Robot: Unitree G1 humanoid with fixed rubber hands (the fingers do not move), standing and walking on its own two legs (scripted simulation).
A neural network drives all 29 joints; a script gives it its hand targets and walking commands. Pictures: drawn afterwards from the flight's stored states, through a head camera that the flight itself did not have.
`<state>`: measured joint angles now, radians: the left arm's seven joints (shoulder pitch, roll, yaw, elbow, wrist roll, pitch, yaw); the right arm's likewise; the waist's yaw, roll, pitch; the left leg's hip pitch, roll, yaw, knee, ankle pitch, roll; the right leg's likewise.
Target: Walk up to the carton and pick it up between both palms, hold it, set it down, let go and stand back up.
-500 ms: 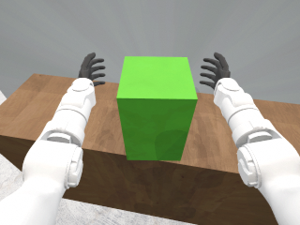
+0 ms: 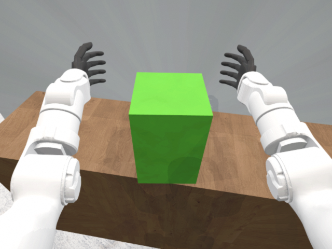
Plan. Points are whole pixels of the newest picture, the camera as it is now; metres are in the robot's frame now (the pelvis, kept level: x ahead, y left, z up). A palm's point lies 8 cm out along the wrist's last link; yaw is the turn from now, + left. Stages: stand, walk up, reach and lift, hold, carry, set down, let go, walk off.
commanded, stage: set down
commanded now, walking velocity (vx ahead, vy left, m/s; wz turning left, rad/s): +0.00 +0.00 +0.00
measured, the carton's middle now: (168, 131) +0.43 -0.01 +0.07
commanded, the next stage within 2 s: none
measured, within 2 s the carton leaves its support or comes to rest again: neither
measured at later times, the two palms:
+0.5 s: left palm (83, 121) +0.38 +0.20 +0.16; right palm (243, 121) +0.37 -0.18 +0.16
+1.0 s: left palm (82, 153) +0.33 +0.20 +0.10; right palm (248, 154) +0.31 -0.19 +0.11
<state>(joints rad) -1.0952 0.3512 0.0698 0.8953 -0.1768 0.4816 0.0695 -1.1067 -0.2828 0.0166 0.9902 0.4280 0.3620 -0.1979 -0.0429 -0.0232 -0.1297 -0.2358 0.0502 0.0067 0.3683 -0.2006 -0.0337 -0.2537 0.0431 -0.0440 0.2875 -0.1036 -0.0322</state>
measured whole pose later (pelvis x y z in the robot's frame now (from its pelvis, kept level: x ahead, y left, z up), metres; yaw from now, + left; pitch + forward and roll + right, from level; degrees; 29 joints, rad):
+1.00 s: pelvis +0.00 +0.01 +0.00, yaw -2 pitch -2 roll +0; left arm -0.26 0.17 0.14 0.06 -0.08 0.52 0.03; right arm -0.26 -0.23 0.03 0.19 0.32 0.26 -0.15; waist -0.02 -0.02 0.02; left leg -0.07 0.03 0.05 0.31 -0.20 -0.01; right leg -0.13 0.03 0.00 0.28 -0.11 -0.02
